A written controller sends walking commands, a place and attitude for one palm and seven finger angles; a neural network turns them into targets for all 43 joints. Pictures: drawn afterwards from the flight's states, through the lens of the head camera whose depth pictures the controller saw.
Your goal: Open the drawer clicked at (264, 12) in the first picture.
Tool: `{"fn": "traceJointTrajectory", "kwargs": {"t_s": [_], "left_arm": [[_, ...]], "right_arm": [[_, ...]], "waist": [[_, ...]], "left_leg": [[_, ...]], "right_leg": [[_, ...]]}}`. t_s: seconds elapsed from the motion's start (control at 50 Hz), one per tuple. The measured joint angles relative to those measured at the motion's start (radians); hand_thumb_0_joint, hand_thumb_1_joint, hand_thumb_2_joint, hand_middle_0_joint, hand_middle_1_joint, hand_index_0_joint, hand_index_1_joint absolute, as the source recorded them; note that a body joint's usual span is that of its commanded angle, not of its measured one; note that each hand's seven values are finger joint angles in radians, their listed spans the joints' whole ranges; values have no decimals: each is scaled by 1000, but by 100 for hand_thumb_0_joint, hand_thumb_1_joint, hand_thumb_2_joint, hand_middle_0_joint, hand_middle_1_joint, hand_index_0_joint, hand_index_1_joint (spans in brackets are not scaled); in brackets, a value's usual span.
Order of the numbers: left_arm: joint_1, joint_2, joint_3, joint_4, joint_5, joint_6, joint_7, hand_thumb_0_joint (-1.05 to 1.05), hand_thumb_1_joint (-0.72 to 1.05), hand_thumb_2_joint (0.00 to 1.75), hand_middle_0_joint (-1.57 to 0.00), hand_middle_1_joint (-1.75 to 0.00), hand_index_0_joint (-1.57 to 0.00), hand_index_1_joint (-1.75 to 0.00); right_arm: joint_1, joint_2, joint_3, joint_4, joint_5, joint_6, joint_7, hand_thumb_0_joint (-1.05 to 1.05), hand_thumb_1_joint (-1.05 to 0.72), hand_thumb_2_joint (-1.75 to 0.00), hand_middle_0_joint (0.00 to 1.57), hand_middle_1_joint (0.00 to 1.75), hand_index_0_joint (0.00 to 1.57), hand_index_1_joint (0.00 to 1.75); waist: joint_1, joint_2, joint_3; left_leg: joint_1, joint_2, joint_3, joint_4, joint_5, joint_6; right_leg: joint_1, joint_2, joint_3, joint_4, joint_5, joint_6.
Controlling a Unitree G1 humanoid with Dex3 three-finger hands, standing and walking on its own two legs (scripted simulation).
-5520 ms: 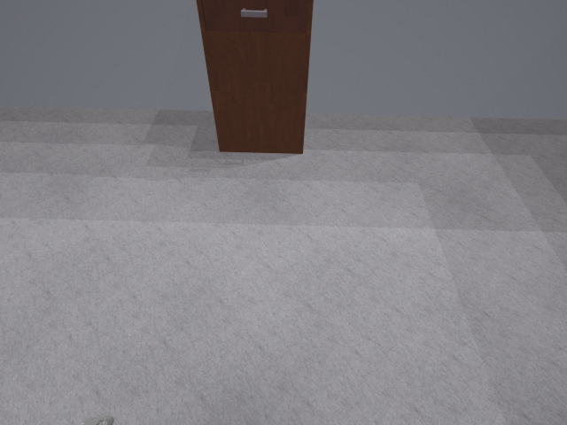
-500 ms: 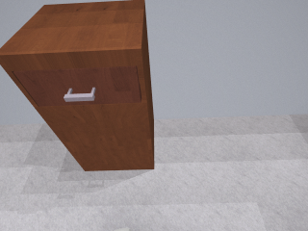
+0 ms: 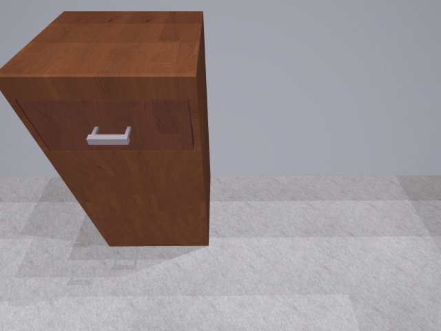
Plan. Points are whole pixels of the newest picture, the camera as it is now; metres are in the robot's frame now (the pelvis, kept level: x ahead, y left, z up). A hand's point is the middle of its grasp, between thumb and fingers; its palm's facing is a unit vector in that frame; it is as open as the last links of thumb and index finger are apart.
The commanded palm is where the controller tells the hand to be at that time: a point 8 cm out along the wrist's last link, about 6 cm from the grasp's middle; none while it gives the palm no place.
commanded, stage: come to a stop and stand still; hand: left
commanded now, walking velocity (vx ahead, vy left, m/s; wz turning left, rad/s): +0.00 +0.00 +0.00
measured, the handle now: (110, 134) +0.59 +0.35 -0.02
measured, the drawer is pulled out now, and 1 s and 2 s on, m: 0.00 0.00 0.00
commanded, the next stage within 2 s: look again from close up in 0.02 s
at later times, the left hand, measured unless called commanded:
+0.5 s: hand out of the picture +0.00 +0.22 -0.17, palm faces +0.03 -0.98 -0.21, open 7.4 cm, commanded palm none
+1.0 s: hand out of the picture -0.01 +0.22 -0.19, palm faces +0.12 -0.98 -0.16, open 7.4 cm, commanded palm none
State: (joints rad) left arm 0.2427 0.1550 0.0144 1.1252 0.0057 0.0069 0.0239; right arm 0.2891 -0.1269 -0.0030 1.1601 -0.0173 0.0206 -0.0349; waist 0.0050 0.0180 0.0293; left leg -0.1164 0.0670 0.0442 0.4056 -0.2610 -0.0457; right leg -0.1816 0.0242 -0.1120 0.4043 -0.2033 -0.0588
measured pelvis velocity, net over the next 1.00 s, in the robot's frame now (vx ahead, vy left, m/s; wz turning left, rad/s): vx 0.01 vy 0.06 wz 0.05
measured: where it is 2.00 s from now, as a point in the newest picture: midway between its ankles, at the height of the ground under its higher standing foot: outside the picture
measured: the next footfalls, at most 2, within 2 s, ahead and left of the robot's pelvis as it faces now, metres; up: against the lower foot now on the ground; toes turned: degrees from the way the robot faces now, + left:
right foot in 1.40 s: +0.20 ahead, -0.03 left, +0.00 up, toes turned -3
left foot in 1.78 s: +0.24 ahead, +0.24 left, +0.00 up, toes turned +9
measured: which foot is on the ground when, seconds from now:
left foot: down 0.00-1.00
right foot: down 0.00-1.00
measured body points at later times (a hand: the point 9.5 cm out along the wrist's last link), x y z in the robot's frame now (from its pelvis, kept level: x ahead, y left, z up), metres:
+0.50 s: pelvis +0.00 +0.05 +0.00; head -0.02 +0.03 +0.44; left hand +0.00 +0.27 -0.16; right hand -0.01 -0.16 -0.17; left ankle -0.03 +0.15 -0.74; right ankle +0.01 -0.08 -0.74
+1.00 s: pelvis +0.01 +0.06 -0.02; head +0.02 +0.07 +0.43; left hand -0.02 +0.27 -0.18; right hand +0.00 -0.17 -0.17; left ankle -0.02 +0.15 -0.74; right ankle +0.01 -0.08 -0.74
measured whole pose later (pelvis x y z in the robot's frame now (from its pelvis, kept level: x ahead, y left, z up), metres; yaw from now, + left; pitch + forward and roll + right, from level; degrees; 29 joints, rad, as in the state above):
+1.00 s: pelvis +0.01 +0.06 -0.02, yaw +3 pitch -1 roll -1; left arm 0.36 0.13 0.03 1.07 0.03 -0.01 0.02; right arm 0.36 -0.16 0.00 1.10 -0.03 0.01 -0.01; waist 0.02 0.01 0.02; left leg -0.23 0.00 0.06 0.63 -0.38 0.03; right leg -0.25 -0.08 -0.12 0.60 -0.33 0.02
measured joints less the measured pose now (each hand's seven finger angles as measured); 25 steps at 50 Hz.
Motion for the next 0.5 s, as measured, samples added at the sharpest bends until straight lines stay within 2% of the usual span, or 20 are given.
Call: {"fn": "traceJointTrajectory", "kwargs": {"t_s": [0.12,0.18,0.22,0.3,0.5], "left_arm": [[41,-22,-5,13,2,-2,0,1,92,90,-20,-29,-20,-30],[63,-44,-16,4,11,-31,17,1,91,90,-20,-29,-20,-30],[76,-52,-20,2,12,-38,14,1,91,90,-20,-29,-20,-30],[82,-49,-24,3,10,-29,7,1,91,90,-20,-29,-20,-30],[60,-15,-22,-20,8,-26,6,1,91,90,-20,-29,-20,-30]], "right_arm": [[13,4,1,-6,0,-5,0,0,-91,-90,20,30,20,29],[16,-14,-3,-39,5,-8,9,0,-91,-90,20,30,20,29],[23,-24,-7,-66,3,-15,10,0,-91,-90,20,30,20,29],[46,-23,-1,-91,-1,-32,9,0,-91,-90,20,30,20,29],[58,-8,23,-69,-1,-44,7,1,-92,-90,20,30,20,29]], "waist": [[4,-1,-5],[2,22,-1],[-6,30,-2],[-12,23,-24],[1,13,-43]], "left_leg": [[-4,-5,7,-7,5,8],[-66,2,-6,91,-62,23],[-82,-6,-11,119,-44,31],[-72,-37,1,124,-64,46],[-25,-82,21,65,-40,76]], "right_leg": [[-3,-3,7,-13,11,7],[-34,4,4,10,10,14],[-53,-3,5,51,-9,17],[-64,-36,19,97,-37,39],[-47,-78,42,96,-37,68]]}}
